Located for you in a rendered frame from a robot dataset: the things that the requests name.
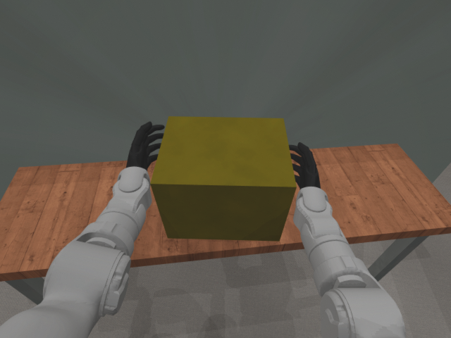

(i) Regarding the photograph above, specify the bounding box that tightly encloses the robot right upper arm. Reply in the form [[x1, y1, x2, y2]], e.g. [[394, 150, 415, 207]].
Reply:
[[320, 288, 405, 338]]

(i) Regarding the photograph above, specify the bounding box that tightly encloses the robot left hand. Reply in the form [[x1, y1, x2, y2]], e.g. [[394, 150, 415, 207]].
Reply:
[[126, 122, 165, 171]]

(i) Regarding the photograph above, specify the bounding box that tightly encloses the table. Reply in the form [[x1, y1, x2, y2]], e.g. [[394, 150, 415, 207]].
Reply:
[[0, 144, 451, 305]]

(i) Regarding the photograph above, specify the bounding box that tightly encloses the robot left upper arm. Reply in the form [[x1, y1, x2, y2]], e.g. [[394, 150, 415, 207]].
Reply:
[[0, 241, 131, 338]]

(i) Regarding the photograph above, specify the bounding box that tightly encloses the carton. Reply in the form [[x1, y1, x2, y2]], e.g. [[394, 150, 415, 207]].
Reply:
[[150, 116, 297, 242]]

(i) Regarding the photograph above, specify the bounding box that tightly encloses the robot right forearm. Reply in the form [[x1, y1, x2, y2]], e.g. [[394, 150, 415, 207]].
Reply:
[[293, 187, 406, 338]]

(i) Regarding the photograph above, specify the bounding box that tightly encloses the robot left forearm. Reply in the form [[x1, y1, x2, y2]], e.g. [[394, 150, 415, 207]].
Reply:
[[43, 167, 152, 299]]

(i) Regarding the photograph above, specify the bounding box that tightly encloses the robot right hand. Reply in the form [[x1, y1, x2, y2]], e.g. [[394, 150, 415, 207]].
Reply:
[[289, 142, 321, 189]]

